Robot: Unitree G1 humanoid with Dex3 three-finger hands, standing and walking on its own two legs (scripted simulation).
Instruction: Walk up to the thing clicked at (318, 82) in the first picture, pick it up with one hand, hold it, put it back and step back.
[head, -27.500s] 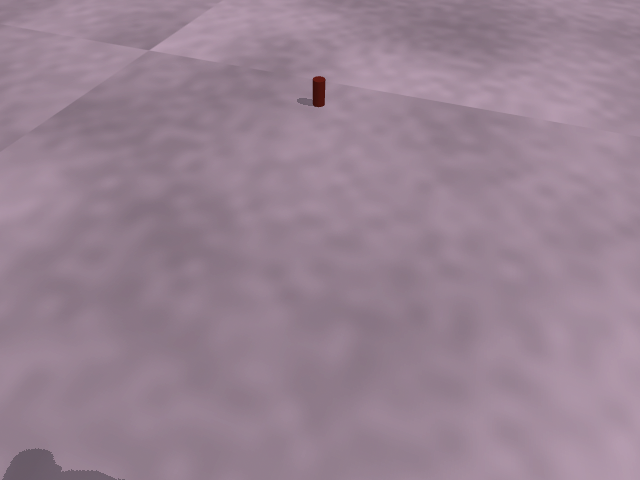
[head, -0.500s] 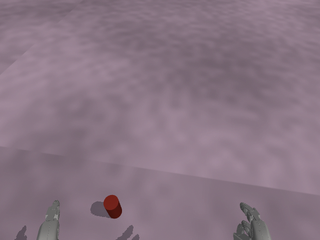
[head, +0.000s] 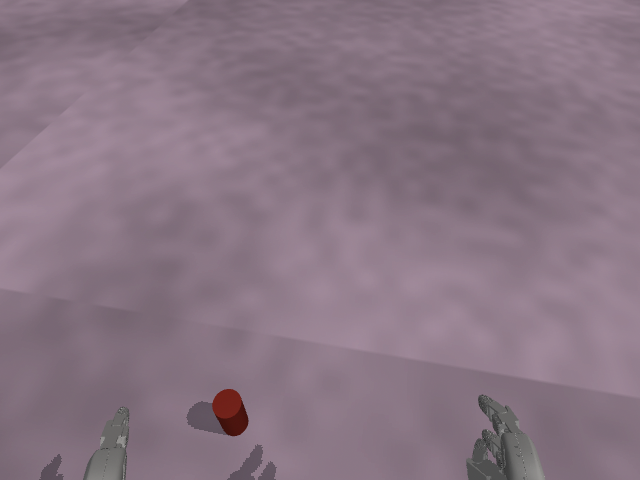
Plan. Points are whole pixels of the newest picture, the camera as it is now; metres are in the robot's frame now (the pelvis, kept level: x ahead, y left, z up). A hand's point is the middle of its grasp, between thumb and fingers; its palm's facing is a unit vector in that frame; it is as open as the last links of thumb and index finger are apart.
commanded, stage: home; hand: left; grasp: from the side
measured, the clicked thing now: (231, 413) +0.43 +0.21 -0.64
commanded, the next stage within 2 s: stand in 1.22 s
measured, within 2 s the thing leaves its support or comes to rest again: neither
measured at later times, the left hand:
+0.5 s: hand out of the picture +0.16 +0.17 -0.06, palm faces +0.11 -0.95 -0.29, open 17.4 cm
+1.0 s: hand out of the picture +0.17 +0.18 -0.06, palm faces +0.12 -0.95 -0.28, open 17.4 cm
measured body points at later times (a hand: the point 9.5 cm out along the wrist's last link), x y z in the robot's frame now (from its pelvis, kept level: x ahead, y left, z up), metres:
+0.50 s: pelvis +0.00 -0.01 +0.00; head +0.02 -0.01 +0.45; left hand +0.16 +0.22 -0.04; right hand +0.16 -0.25 -0.07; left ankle +0.02 +0.14 -0.69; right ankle +0.00 -0.13 -0.69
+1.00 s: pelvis +0.00 +0.00 +0.00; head +0.03 +0.00 +0.45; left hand +0.16 +0.23 -0.04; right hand +0.16 -0.24 -0.07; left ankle +0.02 +0.14 -0.69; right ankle +0.00 -0.13 -0.69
